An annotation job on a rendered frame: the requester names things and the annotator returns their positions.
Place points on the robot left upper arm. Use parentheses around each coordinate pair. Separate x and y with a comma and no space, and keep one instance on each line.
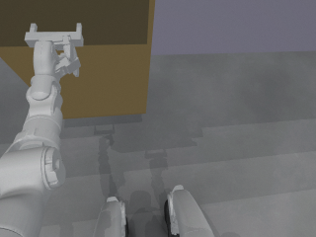
(28,178)

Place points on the left robot forearm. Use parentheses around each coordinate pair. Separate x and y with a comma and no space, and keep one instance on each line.
(43,123)

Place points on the robot right shin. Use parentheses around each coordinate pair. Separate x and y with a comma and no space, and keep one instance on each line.
(173,220)

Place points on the robot right thigh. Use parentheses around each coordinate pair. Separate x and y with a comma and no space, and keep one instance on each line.
(191,221)

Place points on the drawer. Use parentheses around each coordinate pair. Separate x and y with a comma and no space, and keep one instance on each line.
(104,22)

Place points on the robot left hand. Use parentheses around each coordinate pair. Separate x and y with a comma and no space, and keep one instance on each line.
(46,61)

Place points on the cabinet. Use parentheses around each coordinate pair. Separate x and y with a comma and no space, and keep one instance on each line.
(113,78)

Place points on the handle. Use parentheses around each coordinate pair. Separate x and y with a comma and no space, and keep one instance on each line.
(32,36)

